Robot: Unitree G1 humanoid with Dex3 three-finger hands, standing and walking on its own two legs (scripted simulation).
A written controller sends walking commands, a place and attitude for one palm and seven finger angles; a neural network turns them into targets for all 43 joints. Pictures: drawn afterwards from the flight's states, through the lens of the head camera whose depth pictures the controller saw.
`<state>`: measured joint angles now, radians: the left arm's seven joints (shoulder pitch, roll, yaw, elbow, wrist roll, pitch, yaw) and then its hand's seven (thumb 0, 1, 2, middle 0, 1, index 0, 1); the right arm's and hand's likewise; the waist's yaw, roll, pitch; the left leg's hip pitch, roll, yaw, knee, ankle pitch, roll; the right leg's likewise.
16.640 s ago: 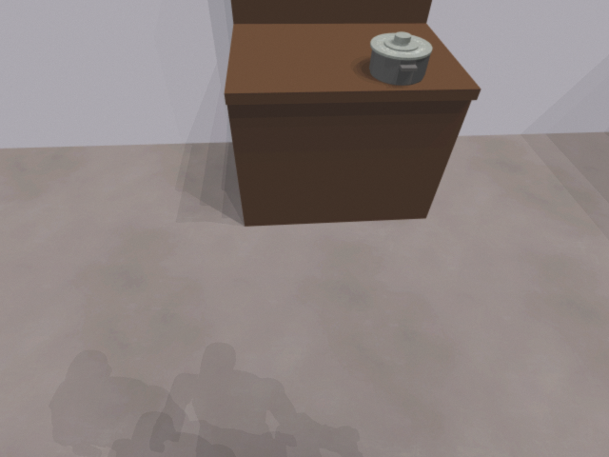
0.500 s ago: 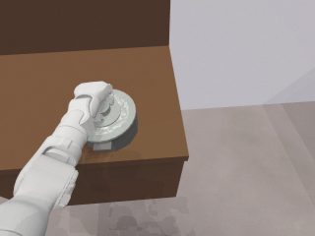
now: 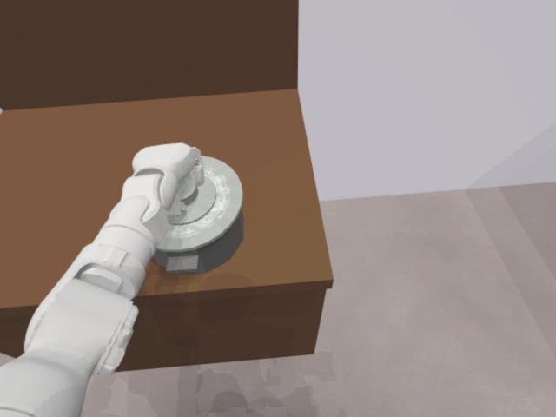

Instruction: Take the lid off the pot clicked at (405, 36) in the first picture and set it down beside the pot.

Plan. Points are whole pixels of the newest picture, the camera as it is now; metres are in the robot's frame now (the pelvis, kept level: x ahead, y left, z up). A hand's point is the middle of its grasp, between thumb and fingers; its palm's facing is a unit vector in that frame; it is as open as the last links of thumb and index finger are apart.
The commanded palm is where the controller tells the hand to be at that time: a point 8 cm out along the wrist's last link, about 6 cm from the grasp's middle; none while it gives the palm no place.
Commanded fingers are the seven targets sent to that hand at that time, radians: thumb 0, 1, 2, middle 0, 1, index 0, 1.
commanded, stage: lift the lid straight up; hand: left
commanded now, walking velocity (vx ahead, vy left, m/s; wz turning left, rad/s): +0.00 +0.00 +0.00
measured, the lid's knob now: (181, 190) +0.48 +0.15 +0.03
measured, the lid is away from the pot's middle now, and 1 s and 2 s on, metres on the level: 0.00 0.01 0.03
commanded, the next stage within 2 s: move the lid sideways beside the pot in 1.60 s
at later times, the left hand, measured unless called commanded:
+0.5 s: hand (166, 176) +0.45 +0.16 +0.10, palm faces -0.30 -0.05 -0.95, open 8.4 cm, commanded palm +0.44 +0.16 +0.17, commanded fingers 0.00 0.58 0.97 -0.79 -1.06 -0.78 -1.07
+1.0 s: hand (152, 160) +0.44 +0.16 +0.14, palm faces -0.26 -0.04 -0.97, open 8.3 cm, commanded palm +0.44 +0.16 +0.21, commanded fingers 0.00 0.58 0.97 -0.79 -1.06 -0.78 -1.07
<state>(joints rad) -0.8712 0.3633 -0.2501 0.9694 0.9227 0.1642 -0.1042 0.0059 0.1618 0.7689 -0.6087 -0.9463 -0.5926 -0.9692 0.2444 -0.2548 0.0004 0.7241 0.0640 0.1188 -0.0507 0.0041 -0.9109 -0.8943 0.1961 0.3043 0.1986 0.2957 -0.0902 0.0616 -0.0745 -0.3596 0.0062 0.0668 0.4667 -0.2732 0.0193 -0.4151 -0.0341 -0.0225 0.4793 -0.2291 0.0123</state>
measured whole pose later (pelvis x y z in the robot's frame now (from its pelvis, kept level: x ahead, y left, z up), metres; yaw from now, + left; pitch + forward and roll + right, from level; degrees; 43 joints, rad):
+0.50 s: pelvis +0.00 +0.00 +0.00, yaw +1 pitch +7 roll +0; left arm -0.92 0.38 -0.28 0.90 0.90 0.19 -0.19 0.01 0.16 0.77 -0.61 -0.95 -0.60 -0.97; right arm 0.20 -0.26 0.02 0.71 0.07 0.11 -0.06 0.00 -0.91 -0.89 0.20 0.30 0.20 0.30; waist -0.07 0.06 -0.06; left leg -0.31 0.00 0.05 0.44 -0.26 0.02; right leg -0.36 -0.04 -0.04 0.46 -0.22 0.01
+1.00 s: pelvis -0.01 +0.00 +0.00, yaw +2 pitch +5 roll +1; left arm -0.97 0.40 -0.30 0.83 0.88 0.22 -0.28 0.01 0.15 0.77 -0.62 -0.95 -0.60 -0.97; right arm 0.18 -0.26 0.03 0.70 0.07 0.10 -0.05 0.01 -0.91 -0.89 0.20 0.30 0.20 0.30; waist -0.05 0.06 -0.05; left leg -0.27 -0.02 0.04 0.42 -0.24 0.02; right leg -0.32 -0.05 -0.04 0.44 -0.21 0.02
